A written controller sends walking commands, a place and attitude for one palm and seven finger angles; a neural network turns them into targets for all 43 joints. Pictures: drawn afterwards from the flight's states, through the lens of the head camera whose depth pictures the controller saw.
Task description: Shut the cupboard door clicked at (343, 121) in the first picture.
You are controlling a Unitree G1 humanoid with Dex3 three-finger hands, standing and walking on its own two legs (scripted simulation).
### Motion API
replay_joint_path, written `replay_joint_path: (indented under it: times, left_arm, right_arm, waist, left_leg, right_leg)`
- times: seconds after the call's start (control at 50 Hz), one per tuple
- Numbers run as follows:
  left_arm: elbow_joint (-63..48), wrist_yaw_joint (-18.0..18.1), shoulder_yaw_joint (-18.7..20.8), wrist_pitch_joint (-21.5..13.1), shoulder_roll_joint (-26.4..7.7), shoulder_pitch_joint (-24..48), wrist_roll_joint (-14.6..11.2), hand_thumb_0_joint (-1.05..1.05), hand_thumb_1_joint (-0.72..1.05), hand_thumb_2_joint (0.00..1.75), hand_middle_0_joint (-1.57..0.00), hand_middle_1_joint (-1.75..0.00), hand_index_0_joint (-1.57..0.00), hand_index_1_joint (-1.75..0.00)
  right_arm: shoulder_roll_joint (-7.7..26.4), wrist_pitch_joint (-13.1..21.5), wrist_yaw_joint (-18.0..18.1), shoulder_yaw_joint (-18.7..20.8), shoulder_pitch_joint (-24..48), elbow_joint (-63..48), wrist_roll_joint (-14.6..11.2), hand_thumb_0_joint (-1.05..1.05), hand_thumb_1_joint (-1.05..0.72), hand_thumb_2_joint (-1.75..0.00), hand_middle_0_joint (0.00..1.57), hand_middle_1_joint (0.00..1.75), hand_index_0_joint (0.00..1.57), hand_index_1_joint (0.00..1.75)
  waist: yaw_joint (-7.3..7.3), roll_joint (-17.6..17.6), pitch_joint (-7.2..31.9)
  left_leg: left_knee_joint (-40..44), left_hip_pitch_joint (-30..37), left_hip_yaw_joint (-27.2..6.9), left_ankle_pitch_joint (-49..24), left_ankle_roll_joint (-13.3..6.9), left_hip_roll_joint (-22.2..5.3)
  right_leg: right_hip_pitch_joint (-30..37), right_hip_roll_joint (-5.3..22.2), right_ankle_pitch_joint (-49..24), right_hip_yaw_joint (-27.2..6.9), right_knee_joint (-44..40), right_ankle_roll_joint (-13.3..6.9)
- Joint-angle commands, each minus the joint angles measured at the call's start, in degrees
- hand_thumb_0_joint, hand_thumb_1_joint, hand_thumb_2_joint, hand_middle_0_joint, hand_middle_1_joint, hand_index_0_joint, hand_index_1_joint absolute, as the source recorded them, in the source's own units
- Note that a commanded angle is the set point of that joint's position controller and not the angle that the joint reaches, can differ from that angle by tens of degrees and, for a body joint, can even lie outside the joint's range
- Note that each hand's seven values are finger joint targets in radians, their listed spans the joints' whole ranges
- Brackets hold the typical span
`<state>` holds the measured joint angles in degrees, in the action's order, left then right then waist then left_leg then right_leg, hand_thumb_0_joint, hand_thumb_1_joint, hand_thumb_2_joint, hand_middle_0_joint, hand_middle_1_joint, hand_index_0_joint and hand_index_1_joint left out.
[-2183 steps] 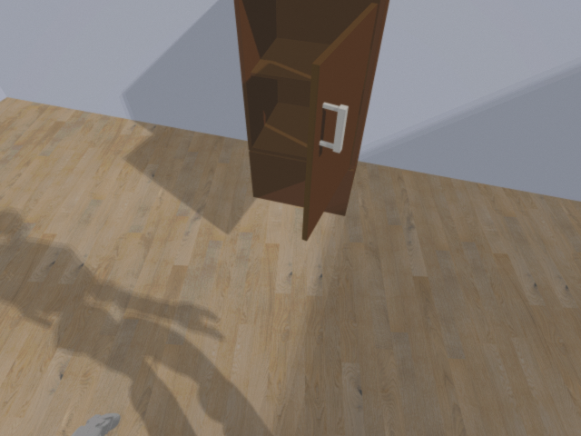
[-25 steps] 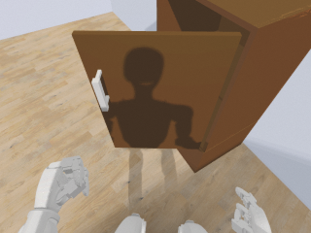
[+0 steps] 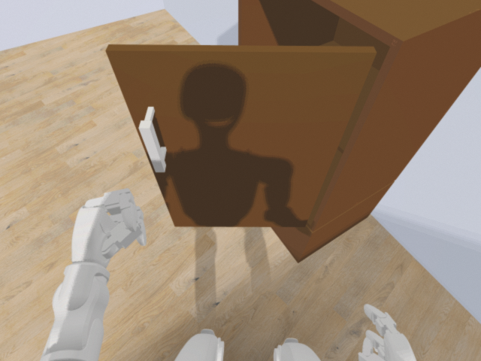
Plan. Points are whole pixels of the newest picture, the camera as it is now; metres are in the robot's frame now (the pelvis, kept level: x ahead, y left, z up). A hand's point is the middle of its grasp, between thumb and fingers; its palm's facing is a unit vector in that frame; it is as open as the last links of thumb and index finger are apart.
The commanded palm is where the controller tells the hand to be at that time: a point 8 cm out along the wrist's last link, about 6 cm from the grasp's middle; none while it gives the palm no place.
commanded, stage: bring the fist close to the handle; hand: left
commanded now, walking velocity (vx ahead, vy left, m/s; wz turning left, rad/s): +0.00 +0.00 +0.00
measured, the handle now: (155, 141) +0.49 +0.20 +0.05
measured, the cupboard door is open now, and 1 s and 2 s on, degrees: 58 58 45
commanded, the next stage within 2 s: push the door shut along its arc in 0.90 s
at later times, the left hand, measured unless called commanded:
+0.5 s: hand (160, 185) +0.39 +0.17 +0.05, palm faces +0.04 -1.00 -0.01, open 3.1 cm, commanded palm +0.37 +0.22 +0.06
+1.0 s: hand (162, 176) +0.41 +0.16 +0.06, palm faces +0.07 -1.00 -0.03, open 3.1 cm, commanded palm +0.37 +0.22 +0.06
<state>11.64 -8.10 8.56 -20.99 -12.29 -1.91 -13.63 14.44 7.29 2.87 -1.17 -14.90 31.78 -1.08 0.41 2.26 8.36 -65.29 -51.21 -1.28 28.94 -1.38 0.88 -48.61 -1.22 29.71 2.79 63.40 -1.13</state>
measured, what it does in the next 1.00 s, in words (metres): stands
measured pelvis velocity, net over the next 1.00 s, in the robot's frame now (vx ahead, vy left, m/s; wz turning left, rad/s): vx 0.00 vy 0.00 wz -0.02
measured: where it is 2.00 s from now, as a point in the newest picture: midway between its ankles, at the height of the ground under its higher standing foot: outside the picture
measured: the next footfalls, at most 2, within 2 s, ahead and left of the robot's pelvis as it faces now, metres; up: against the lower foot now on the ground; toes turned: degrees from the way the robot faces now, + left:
none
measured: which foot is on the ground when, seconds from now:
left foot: down 0.00-1.00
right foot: down 0.00-1.00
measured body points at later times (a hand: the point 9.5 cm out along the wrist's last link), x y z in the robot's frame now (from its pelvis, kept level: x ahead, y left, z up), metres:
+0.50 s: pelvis +0.00 +0.01 +0.00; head +0.08 +0.01 +0.45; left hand +0.38 +0.22 +0.06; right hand +0.11 -0.24 -0.11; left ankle +0.03 +0.10 -0.65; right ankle +0.01 -0.11 -0.65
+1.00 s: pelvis +0.00 +0.00 +0.00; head +0.08 +0.00 +0.44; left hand +0.40 +0.22 +0.06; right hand +0.09 -0.26 -0.11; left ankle +0.03 +0.10 -0.65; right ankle +0.01 -0.11 -0.65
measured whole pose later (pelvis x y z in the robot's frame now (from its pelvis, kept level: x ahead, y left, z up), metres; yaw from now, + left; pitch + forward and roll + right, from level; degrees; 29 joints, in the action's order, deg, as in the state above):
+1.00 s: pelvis +0.00 +0.00 +0.00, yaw -1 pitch +17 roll -1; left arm 43.7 -5.3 14.0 -26.8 -14.1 26.0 -8.3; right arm 14.4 1.6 0.9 -0.2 -16.7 35.9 -0.4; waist 3.4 1.6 7.9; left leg -63.5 -53.5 0.0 27.5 -1.5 0.4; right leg -51.7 -1.7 28.0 1.5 62.2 -1.0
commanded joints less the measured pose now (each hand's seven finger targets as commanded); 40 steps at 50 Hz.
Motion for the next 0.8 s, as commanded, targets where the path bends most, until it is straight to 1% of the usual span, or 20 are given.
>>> replay_joint_path:
  times: [0.0, 0.06, 0.12, 0.14, 0.2, 0.22, 0.28, 0.34, 0.4, 0.42, 0.48, 0.5, 0.52, 0.58, 0.64, 0.66, 0.68, 0.7, 0.74, 0.78]
  left_arm:
    - [-5.1, -0.1, 0.0, -2.6, -5.7, 13.3, 1.4, 0.00, 0.90, 0.90, -1.30, -1.50, -1.30, -1.50]
    - [-5.4, 0.4, 0.7, -1.9, -6.3, 18.6, 1.5, 0.00, 0.90, 0.90, -1.30, -1.50, -1.30, -1.50]
    - [-5.0, 2.5, 4.1, -3.1, -9.4, 25.2, 1.5, 0.00, 0.90, 0.90, -1.30, -1.50, -1.30, -1.50]
    - [-4.7, 3.2, 4.3, -3.8, -9.0, 26.9, 1.6, 0.00, 0.90, 0.90, -1.30, -1.50, -1.30, -1.50]
    - [-1.4, 4.4, 4.0, -5.6, -8.2, 29.1, 2.4, 0.00, 0.90, 0.90, -1.30, -1.50, -1.30, -1.50]
    - [0.9, 4.5, 4.6, -5.5, -8.9, 28.0, 2.9, 0.00, 0.90, 0.90, -1.30, -1.50, -1.30, -1.50]
    - [7.4, 3.5, 0.8, -4.5, -5.8, 31.4, 3.9, 0.00, 0.90, 0.90, -1.30, -1.50, -1.30, -1.50]
    - [10.8, 2.5, 1.4, -3.3, -6.1, 33.6, 3.5, 0.00, 0.90, 0.90, -1.30, -1.50, -1.30, -1.50]
    - [12.0, 2.5, 3.5, -3.7, -7.8, 39.0, 2.9, 0.00, 0.90, 0.90, -1.30, -1.50, -1.30, -1.50]
    - [11.9, 2.9, 5.0, -4.4, -9.8, 41.0, 2.9, 0.00, 0.90, 0.90, -1.30, -1.50, -1.30, -1.50]
    - [12.7, 4.2, 6.1, -7.1, -10.9, 47.5, 3.7, 0.00, 0.90, 0.90, -1.30, -1.50, -1.30, -1.50]
    - [14.1, 4.4, 5.7, -7.7, -9.9, 46.1, 4.0, 0.00, 0.90, 0.90, -1.30, -1.50, -1.30, -1.50]
    - [15.0, 4.6, 7.7, -8.2, -12.3, 45.4, 4.3, 0.00, 0.90, 0.90, -1.30, -1.50, -1.30, -1.50]
    - [18.2, 3.7, 7.3, -8.4, -11.7, 42.2, 4.8, 0.00, 0.90, 0.90, -1.30, -1.50, -1.30, -1.50]
    - [19.6, 2.4, 5.5, -7.2, -10.2, 41.8, 4.7, 0.00, 0.90, 0.90, -1.30, -1.50, -1.30, -1.50]
    - [20.1, 2.1, 4.7, -6.6, -8.8, 42.4, 4.2, 0.00, 0.90, 0.90, -1.30, -1.50, -1.30, -1.50]
    - [20.2, 1.9, 5.9, -6.5, -10.2, 42.7, 3.8, 0.00, 0.90, 0.90, -1.30, -1.50, -1.30, -1.50]
    - [19.9, 1.8, 5.1, -6.4, -9.4, 43.5, 3.6, 0.00, 0.90, 0.90, -1.30, -1.50, -1.30, -1.50]
    - [18.0, 2.1, 6.5, -7.3, -11.0, 46.1, 3.2, 0.00, 0.90, 0.90, -1.30, -1.50, -1.30, -1.50]
    - [16.7, 2.6, 4.9, -8.6, -9.2, 48.2, 3.3, 0.00, 0.90, 0.90, -1.30, -1.50, -1.30, -1.50]
  right_arm:
    - [7.8, 2.1, 0.2, 3.3, 1.1, -7.4, -0.2, 0.00, -0.90, -0.90, 0.20, 0.30, 0.20, 0.30]
    - [7.9, 1.5, 0.2, 3.4, 0.8, -7.5, -0.3, 0.00, -0.90, -0.90, 0.20, 0.30, 0.20, 0.30]
    - [7.8, 1.1, 0.6, 3.4, 0.7, -6.4, 0.0, 0.00, -0.90, -0.90, 0.20, 0.30, 0.20, 0.30]
    - [7.4, 0.9, 0.5, 3.3, 0.8, -6.2, 0.2, 0.00, -0.90, -0.90, 0.20, 0.30, 0.20, 0.30]
    - [7.2, 0.7, 0.0, 3.3, 0.6, -5.0, 0.5, 0.00, -0.90, -0.90, 0.20, 0.30, 0.20, 0.30]
    - [7.6, 0.5, -0.2, 3.4, -0.2, -4.8, 0.5, 0.00, -0.90, -0.90, 0.20, 0.30, 0.20, 0.30]
    - [7.9, -0.3, -0.7, 3.4, -1.0, -4.0, 0.4, 0.00, -0.90, -0.90, 0.20, 0.30, 0.20, 0.30]
    - [8.3, -1.0, -0.9, 3.9, -2.0, -3.9, 0.1, 0.00, -0.90, -0.90, 0.20, 0.30, 0.20, 0.30]
    - [8.3, -1.5, -0.7, 3.9, -2.5, -3.5, 0.1, 0.00, -0.90, -0.90, 0.20, 0.30, 0.20, 0.30]
    - [8.5, -1.6, -0.5, 3.9, -2.9, -3.3, 0.2, 0.00, -0.90, -0.90, 0.20, 0.30, 0.20, 0.30]
    - [8.1, -1.7, -0.6, 3.9, -3.0, -2.2, 0.5, 0.00, -0.90, -0.90, 0.20, 0.30, 0.20, 0.30]
    - [7.9, -1.7, -0.8, 4.0, -3.1, -2.1, 0.6, 0.00, -0.90, -0.90, 0.20, 0.30, 0.20, 0.30]
    - [8.2, -1.8, -0.9, 4.1, -3.6, -2.1, 0.8, 0.00, -0.90, -0.90, 0.20, 0.30, 0.20, 0.30]
    - [8.1, -2.6, -1.4, 4.1, -4.0, -2.1, 0.8, 0.00, -0.90, -0.90, 0.20, 0.30, 0.20, 0.30]
    - [8.3, -3.2, -1.6, 4.3, -4.3, -2.7, 0.4, 0.00, -0.90, -0.90, 0.20, 0.30, 0.20, 0.30]
    - [8.3, -3.4, -1.7, 4.3, -4.7, -2.5, 0.4, 0.00, -0.90, -0.90, 0.20, 0.30, 0.20, 0.30]
    - [8.6, -3.5, -1.6, 4.5, -4.8, -2.6, 0.3, 0.00, -0.90, -0.90, 0.20, 0.30, 0.20, 0.30]
    - [8.5, -3.6, -1.5, 4.4, -4.7, -2.8, 0.1, 0.00, -0.90, -0.90, 0.20, 0.30, 0.20, 0.30]
    - [8.5, -3.4, -1.1, 4.4, -4.6, -2.7, 0.2, 0.00, -0.90, -0.90, 0.20, 0.30, 0.20, 0.30]
    - [8.1, -3.2, -1.2, 4.4, -4.4, -2.4, 0.3, 0.00, -0.90, -0.90, 0.20, 0.30, 0.20, 0.30]
  waist:
    - [1.53, -0.8, 12.9]
    - [1.30, -0.7, 16.3]
    - [1.27, -0.3, 18.1]
    - [1.26, -0.5, 19.0]
    - [1.20, 1.6, 19.5]
    - [1.24, 0.6, 19.2]
    - [2.76, 0.9, 16.5]
    - [2.89, -0.6, 17.3]
    - [3.12, -1.9, 18.7]
    - [2.92, -1.9, 19.4]
    - [3.36, 0.0, 20.9]
    - [3.11, 0.7, 20.8]
    - [2.68, 0.2, 21.3]
    - [2.15, 0.1, 21.8]
    - [2.61, 1.1, 20.7]
    - [3.25, -0.2, 20.0]
    - [3.19, -1.9, 19.7]
    - [3.49, -2.0, 19.0]
    - [3.39, -1.8, 20.2]
    - [3.94, -0.7, 20.5]
  left_leg:
    - [10.9, 10.3, -1.9, -11.7, 0.4, -0.9]
    - [11.2, 12.1, -1.9, -13.3, 0.4, -0.8]
    - [10.9, 13.0, -2.0, -14.7, 0.5, -1.0]
    - [10.8, 13.3, -1.9, -15.5, 0.5, -0.9]
    - [10.6, 14.6, -1.9, -17.9, 1.0, -1.1]
    - [10.6, 14.3, -2.1, -18.4, 1.0, -1.2]
    - [11.0, 13.9, -2.1, -16.9, 1.2, -1.4]
    - [11.3, 13.8, -2.0, -16.4, 1.0, -1.3]
    - [11.0, 13.3, -1.6, -16.4, 0.8, -1.2]
    - [10.7, 13.1, -1.8, -16.9, 0.8, -1.2]
    - [10.1, 14.1, -1.9, -17.4, 0.9, -1.2]
    - [10.1, 14.2, -1.7, -17.3, 1.0, -1.1]
    - [9.9, 13.7, -1.6, -17.6, 0.9, -1.1]
    - [10.3, 13.0, -1.1, -18.5, 0.9, -1.0]
    - [10.8, 13.1, -0.8, -17.9, 0.8, -1.0]
    - [10.9, 12.8, -0.8, -17.4, 0.6, -1.0]
    - [11.0, 11.9, -0.7, -16.2, 0.5, -1.1]
    - [11.3, 11.3, -0.6, -15.2, 0.4, -1.0]
    - [11.0, 11.6, -0.6, -15.8, 0.2, -0.9]
    - [10.9, 13.1, -0.8, -15.5, 0.3, -1.0]
  right_leg:
    - [5.9, 0.0, -11.8, -0.8, -9.4, -0.5]
    - [7.5, 0.0, -13.4, -0.9, -9.4, -0.5]
    - [7.8, -0.2, -14.5, -1.0, -9.0, -0.5]
    - [8.2, 0.0, -15.4, -1.0, -8.7, -0.5]
    - [7.2, -0.1, -17.1, -0.7, -7.9, -0.7]
    - [6.9, -0.3, -17.3, -0.5, -7.8, -0.8]
    - [4.6, -0.3, -16.1, -0.2, -8.5, -0.6]
    - [5.4, -0.3, -16.2, -0.4, -9.4, -0.6]
    - [6.6, -0.2, -17.1, -0.8, -9.6, -0.4]
    - [6.9, -0.3, -17.4, -1.0, -9.3, -0.5]
    - [5.9, -0.2, -17.5, -1.2, -8.5, -0.5]
    - [5.4, -0.3, -17.1, -1.1, -8.5, -0.5]
    - [6.0, -0.4, -17.5, -1.2, -8.3, -0.5]
    - [7.5, -0.4, -19.1, -1.3, -8.3, -0.6]
    - [7.1, -0.5, -18.7, -1.3, -9.2, -0.6]
    - [7.2, -0.5, -18.6, -1.2, -9.7, -0.4]
    - [7.7, -0.5, -17.8, -1.5, -10.1, -0.3]
    - [8.0, -0.5, -17.1, -1.6, -10.5, -0.2]
    - [8.7, -0.3, -17.9, -1.9, -10.3, -0.3]
    - [7.3, -0.4, -17.2, -1.7, -10.2, -0.2]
